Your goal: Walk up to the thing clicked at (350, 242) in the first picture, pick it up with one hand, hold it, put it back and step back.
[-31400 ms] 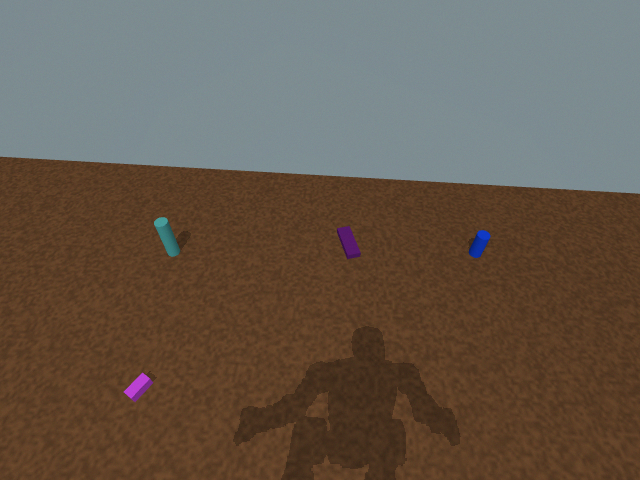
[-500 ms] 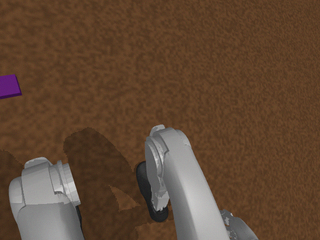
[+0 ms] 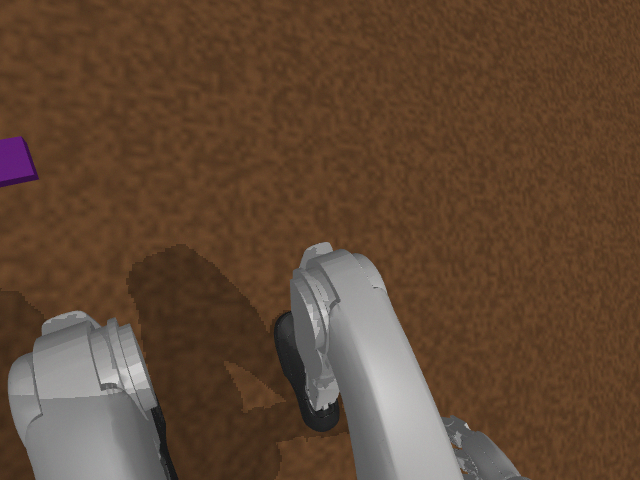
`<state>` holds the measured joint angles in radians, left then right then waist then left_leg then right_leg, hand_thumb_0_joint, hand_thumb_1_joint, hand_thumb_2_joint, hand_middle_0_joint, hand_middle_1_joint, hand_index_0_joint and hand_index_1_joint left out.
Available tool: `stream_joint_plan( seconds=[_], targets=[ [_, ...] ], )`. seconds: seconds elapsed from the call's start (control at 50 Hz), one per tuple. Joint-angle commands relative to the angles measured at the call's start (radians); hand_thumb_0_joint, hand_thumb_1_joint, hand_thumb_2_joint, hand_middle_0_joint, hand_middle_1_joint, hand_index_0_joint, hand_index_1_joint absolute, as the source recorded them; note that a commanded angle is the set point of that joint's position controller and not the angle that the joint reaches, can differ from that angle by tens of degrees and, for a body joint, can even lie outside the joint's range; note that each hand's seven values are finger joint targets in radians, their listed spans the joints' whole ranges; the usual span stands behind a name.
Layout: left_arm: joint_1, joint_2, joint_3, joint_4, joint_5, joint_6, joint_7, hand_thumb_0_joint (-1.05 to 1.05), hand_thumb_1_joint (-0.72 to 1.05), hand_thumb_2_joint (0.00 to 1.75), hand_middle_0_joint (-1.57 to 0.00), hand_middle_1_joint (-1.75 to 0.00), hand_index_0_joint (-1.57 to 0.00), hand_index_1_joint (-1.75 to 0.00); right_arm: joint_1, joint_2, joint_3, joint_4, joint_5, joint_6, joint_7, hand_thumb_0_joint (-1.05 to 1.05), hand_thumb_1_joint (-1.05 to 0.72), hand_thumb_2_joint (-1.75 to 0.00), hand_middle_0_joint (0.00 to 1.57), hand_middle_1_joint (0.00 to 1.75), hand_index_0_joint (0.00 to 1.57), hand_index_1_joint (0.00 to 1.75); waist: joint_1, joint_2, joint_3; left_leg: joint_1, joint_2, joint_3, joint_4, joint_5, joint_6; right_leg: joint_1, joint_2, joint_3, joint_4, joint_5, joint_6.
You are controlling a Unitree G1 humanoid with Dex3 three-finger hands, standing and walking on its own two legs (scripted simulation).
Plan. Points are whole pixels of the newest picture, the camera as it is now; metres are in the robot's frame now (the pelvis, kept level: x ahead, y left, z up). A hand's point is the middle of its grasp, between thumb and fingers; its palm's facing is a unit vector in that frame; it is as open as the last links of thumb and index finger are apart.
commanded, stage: close in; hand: left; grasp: from above
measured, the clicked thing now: out of the picture +0.51 +0.32 -0.31
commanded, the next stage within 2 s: rest palm in 0.06 s
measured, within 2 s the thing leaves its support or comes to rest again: neither
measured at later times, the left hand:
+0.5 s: hand out of the picture +0.50 +0.31 -0.23, palm faces -0.44 -0.09 -0.89, open 14.2 cm
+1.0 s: hand out of the picture +0.49 +0.31 -0.26, palm faces -0.46 -0.11 -0.88, open 14.3 cm
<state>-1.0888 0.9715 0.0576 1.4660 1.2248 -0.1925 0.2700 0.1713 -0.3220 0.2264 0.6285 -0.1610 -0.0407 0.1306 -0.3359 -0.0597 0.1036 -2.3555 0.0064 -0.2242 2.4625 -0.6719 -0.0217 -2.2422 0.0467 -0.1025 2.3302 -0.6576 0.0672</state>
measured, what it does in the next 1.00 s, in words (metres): stands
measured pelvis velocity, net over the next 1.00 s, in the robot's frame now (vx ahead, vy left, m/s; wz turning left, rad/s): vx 0.00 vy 0.01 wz -0.06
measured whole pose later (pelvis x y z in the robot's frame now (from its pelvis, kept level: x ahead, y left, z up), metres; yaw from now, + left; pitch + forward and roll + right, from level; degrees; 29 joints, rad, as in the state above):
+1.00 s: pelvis +0.00 +0.01 -0.01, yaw -4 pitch +28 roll -15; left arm -1.13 1.10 0.09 1.68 1.30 -0.22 0.51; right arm 0.13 -0.35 0.34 0.60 -0.24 -0.15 0.18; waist -0.42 -0.15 0.20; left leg -2.35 0.01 -0.29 2.54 -0.72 -0.02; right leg -2.22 0.07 -0.15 2.35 -0.67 0.08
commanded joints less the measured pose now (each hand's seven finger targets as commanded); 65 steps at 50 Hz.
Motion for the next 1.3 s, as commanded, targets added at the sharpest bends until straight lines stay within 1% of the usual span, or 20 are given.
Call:
stream_joint_plan(
  seconds=[0.0,0.06,0.12,0.18,0.38,0.4,0.42,0.46,0.48,0.52,0.56,0.58,0.62,0.64,0.8,0.86,1.0,1.12,1.22,1.28],
  targets=[
    [-0.384,0.189,-0.008,-0.187,0.024,-0.071,0.063,0.0,-0.55,1.01,-0.09,-1.02,-0.09,-1.02,0.223,-0.294,-0.104,0.013,-0.009,0.008,-0.011,0.0,-0.9,-0.9,0.2,0.3,0.2,0.3,-0.067,0.488,-0.716,0.587,0.016,0.104,-0.233,0.174,0.022,0.308,0.019,-0.13,-0.223,0.202,-0.105],
    [-0.362,0.166,-0.016,-0.117,0.05,-0.069,0.101,0.0,-0.55,1.01,-0.08,-1.01,-0.08,-1.01,0.225,-0.291,-0.098,0.02,-0.019,0.008,-0.004,0.0,-0.9,-0.9,0.2,0.3,0.2,0.3,-0.075,0.496,-0.702,0.626,0.02,0.094,-0.233,0.238,0.021,0.279,0.018,-0.141,-0.203,0.248,-0.102],
    [-0.364,0.199,0.001,-0.067,0.071,-0.054,0.142,0.0,-0.53,1.02,-0.09,-1.0,-0.09,-1.0,0.214,-0.293,-0.091,0.015,-0.024,0.005,0.001,0.0,-0.89,-0.9,0.2,0.3,0.2,0.3,-0.067,0.505,-0.681,0.61,0.019,0.097,-0.242,0.244,0.024,0.285,0.017,-0.143,-0.196,0.266,-0.097],
    [-0.364,0.197,0.005,-0.002,0.094,-0.036,0.175,0.0,-0.55,1.03,-0.09,-0.96,-0.07,-0.98,0.205,-0.306,-0.087,0.008,-0.032,-0.002,0.008,0.0,-0.89,-0.9,0.2,0.3,0.2,0.3,-0.086,0.526,-0.638,0.629,0.023,0.082,-0.255,0.26,0.015,0.242,0.014,-0.153,-0.174,0.271,-0.103],
    [-0.371,0.263,0.015,0.105,0.097,0.003,0.26,0.0,-0.55,1.01,-0.07,-0.97,-0.06,-0.99,0.174,-0.318,-0.034,-0.023,-0.044,-0.06,0.012,0.0,-0.89,-0.9,0.2,0.3,0.2,0.3,-0.121,0.475,-0.618,0.539,0.026,0.095,-0.214,0.205,0.037,0.32,0.029,-0.141,-0.184,0.267,-0.089],
    [-0.36,0.311,0.045,0.121,0.087,0.004,0.269,0.0,-0.55,1.0,-0.08,-0.97,-0.07,-0.99,0.165,-0.324,-0.031,-0.021,-0.044,-0.065,0.01,0.0,-0.89,-0.9,0.2,0.3,0.2,0.3,-0.117,0.456,-0.601,0.502,0.028,0.094,-0.215,0.159,0.041,0.323,0.033,-0.138,-0.19,0.229,-0.088],
    [-0.371,0.279,0.021,0.118,0.084,0.003,0.273,0.0,-0.56,1.01,-0.08,-0.97,-0.06,-0.98,0.167,-0.326,-0.025,-0.032,-0.045,-0.071,0.011,0.0,-0.89,-0.9,0.2,0.3,0.2,0.3,-0.122,0.458,-0.599,0.5,0.026,0.097,-0.214,0.158,0.04,0.322,0.032,-0.141,-0.191,0.231,-0.088],
    [-0.351,0.313,0.042,0.128,0.084,0.008,0.276,0.0,-0.55,1.0,-0.08,-0.98,-0.06,-0.99,0.163,-0.335,-0.022,-0.031,-0.046,-0.083,0.011,0.0,-0.9,-0.9,0.2,0.3,0.2,0.3,-0.122,0.461,-0.578,0.507,0.03,0.089,-0.215,0.136,0.038,0.305,0.035,-0.145,-0.185,0.206,-0.09],
    [-0.371,0.293,0.022,0.104,0.079,0.006,0.274,0.0,-0.56,1.01,-0.07,-0.98,-0.06,-0.99,0.162,-0.334,-0.017,-0.03,-0.048,-0.088,0.01,0.0,-0.89,-0.9,0.2,0.3,0.2,0.3,-0.123,0.478,-0.598,0.516,0.031,0.087,-0.21,0.147,0.033,0.306,0.035,-0.152,-0.183,0.216,-0.091],
    [-0.347,0.344,0.051,0.108,0.073,0.008,0.276,0.0,-0.56,1.0,-0.07,-0.98,-0.06,-0.99,0.165,-0.342,-0.019,-0.027,-0.047,-0.097,0.011,0.0,-0.9,-0.9,0.2,0.3,0.2,0.3,-0.119,0.496,-0.61,0.539,0.036,0.082,-0.216,0.151,0.031,0.331,0.037,-0.148,-0.178,0.218,-0.09],
    [-0.346,0.328,0.043,0.101,0.069,0.009,0.272,0.0,-0.57,1.01,-0.07,-0.97,-0.05,-0.99,0.163,-0.341,-0.009,-0.035,-0.051,-0.105,0.016,0.0,-0.9,-0.9,0.2,0.3,0.2,0.3,-0.121,0.497,-0.607,0.523,0.035,0.081,-0.195,0.177,0.031,0.332,0.037,-0.152,-0.171,0.238,-0.092],
    [-0.328,0.366,0.067,0.107,0.066,0.009,0.276,0.0,-0.59,1.03,-0.07,-0.96,-0.05,-0.99,0.171,-0.344,-0.007,-0.023,-0.056,-0.102,0.016,0.0,-0.9,-0.9,0.2,0.3,0.2,0.3,-0.123,0.48,-0.617,0.519,0.039,0.081,-0.195,0.178,0.035,0.37,0.041,-0.151,-0.181,0.244,-0.086],
    [-0.313,0.372,0.073,0.119,0.063,0.006,0.273,0.0,-0.57,1.01,-0.07,-0.96,-0.05,-0.98,0.172,-0.344,-0.003,-0.019,-0.056,-0.103,0.016,0.0,-0.9,-0.9,0.2,0.3,0.2,0.3,-0.122,0.469,-0.601,0.491,0.039,0.081,-0.186,0.173,0.035,0.375,0.041,-0.15,-0.178,0.241,-0.087],
    [-0.319,0.349,0.061,0.095,0.064,0.005,0.264,0.0,-0.58,1.02,-0.07,-0.96,-0.05,-0.98,0.172,-0.354,-0.008,-0.028,-0.056,-0.107,0.019,0.0,-0.9,-0.9,0.2,0.3,0.2,0.3,-0.125,0.478,-0.579,0.498,0.037,0.082,-0.176,0.179,0.034,0.337,0.04,-0.154,-0.174,0.24,-0.09],
    [-0.282,0.336,0.054,0.096,0.052,-0.015,0.258,0.0,-0.58,1.02,-0.07,-0.96,-0.04,-0.98,0.178,-0.362,-0.001,-0.007,-0.068,-0.099,0.03,0.0,-0.9,-0.9,0.2,0.3,0.2,0.3,-0.133,0.5,-0.576,0.54,0.046,0.055,-0.173,0.255,0.019,0.35,0.041,-0.178,-0.167,0.287,-0.092],
    [-0.286,0.348,0.054,0.084,0.065,-0.027,0.265,0.0,-0.56,1.01,-0.07,-0.97,-0.05,-0.98,0.183,-0.354,0.008,0.005,-0.072,-0.098,0.036,0.0,-0.9,-0.9,0.2,0.3,0.2,0.3,-0.135,0.522,-0.579,0.582,0.052,0.049,-0.167,0.302,0.017,0.351,0.041,-0.181,-0.16,0.318,-0.088],
    [-0.295,0.333,0.026,0.116,0.069,-0.035,0.298,0.0,-0.55,1.0,-0.07,-0.97,-0.05,-0.98,0.158,-0.359,0.012,-0.003,-0.081,-0.112,0.045,0.0,-0.89,-0.9,0.2,0.3,0.2,0.3,-0.146,0.502,-0.539,0.533,0.048,0.058,-0.172,0.213,0.028,0.367,0.049,-0.174,-0.173,0.28,-0.081],
    [-0.307,0.345,0.033,0.127,0.073,-0.034,0.326,0.0,-0.54,1.0,-0.08,-0.98,-0.06,-0.99,0.147,-0.366,0.022,0.002,-0.081,-0.123,0.048,0.0,-0.9,-0.9,0.2,0.3,0.2,0.3,-0.15,0.514,-0.536,0.556,0.058,0.039,-0.186,0.219,0.017,0.338,0.044,-0.187,-0.158,0.276,-0.081],
    [-0.299,0.346,0.016,0.178,0.066,-0.029,0.35,0.0,-0.53,0.99,-0.08,-0.98,-0.07,-0.99,0.118,-0.364,0.037,-0.014,-0.086,-0.129,0.046,0.0,-0.9,-0.9,0.2,0.3,0.2,0.3,-0.159,0.476,-0.509,0.501,0.055,0.045,-0.19,0.155,0.026,0.364,0.052,-0.186,-0.179,0.244,-0.078],
    [-0.287,0.328,0.008,0.184,0.06,-0.021,0.353,0.0,-0.53,0.99,-0.07,-0.99,-0.06,-0.99,0.129,-0.36,0.043,-0.001,-0.088,-0.138,0.05,0.0,-0.9,-0.9,0.2,0.3,0.2,0.3,-0.164,0.485,-0.505,0.518,0.057,0.043,-0.187,0.182,0.023,0.361,0.049,-0.184,-0.172,0.266,-0.076]
  ],
)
